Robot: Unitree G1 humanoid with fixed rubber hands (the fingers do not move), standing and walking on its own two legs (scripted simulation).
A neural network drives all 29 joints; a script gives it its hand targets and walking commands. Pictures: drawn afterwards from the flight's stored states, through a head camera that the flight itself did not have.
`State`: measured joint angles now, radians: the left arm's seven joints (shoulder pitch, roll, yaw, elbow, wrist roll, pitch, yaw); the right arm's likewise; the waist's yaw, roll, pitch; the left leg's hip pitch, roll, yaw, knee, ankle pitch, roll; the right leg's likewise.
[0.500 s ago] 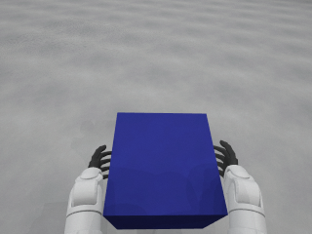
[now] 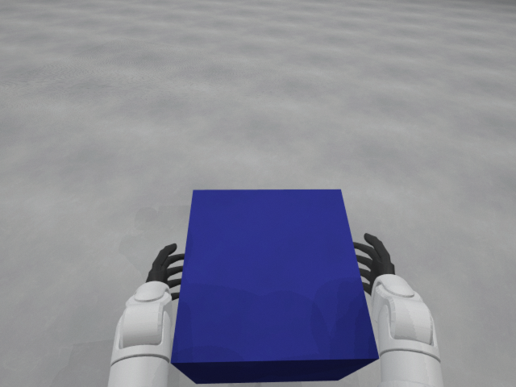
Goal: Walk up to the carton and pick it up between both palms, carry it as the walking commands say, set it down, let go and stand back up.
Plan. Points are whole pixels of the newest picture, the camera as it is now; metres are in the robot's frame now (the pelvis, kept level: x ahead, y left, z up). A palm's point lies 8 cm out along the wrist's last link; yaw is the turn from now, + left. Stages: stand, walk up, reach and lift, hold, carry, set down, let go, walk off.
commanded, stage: carry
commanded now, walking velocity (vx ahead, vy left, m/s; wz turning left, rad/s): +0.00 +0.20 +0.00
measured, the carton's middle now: (267, 287) +0.33 +0.00 -0.02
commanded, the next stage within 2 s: none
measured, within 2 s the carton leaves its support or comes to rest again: neither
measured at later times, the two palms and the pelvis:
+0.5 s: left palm (120, 324) +0.21 +0.20 +0.08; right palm (387, 323) +0.21 -0.15 +0.08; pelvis -0.02 +0.03 -0.02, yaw +2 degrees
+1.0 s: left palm (48, 379) +0.15 +0.26 +0.07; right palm (346, 354) +0.17 -0.09 +0.09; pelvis -0.07 +0.08 -0.02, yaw +3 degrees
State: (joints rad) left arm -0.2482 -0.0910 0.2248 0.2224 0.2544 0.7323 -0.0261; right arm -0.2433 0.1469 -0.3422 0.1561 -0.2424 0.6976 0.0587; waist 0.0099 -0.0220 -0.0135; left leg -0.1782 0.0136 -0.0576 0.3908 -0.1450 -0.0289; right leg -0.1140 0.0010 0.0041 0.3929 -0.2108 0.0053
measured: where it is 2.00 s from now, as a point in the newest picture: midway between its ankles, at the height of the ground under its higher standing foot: outside the picture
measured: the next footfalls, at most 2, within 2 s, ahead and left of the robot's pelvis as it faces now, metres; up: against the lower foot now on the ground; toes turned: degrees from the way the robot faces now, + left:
left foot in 1.00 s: -0.01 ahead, +0.20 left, +0.00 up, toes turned +2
right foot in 1.32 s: -0.06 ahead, -0.05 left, +0.00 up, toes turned +0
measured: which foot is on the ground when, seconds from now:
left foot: down 0.00-0.78, up 0.80-0.98, down 1.00-1.00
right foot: down 0.00-1.00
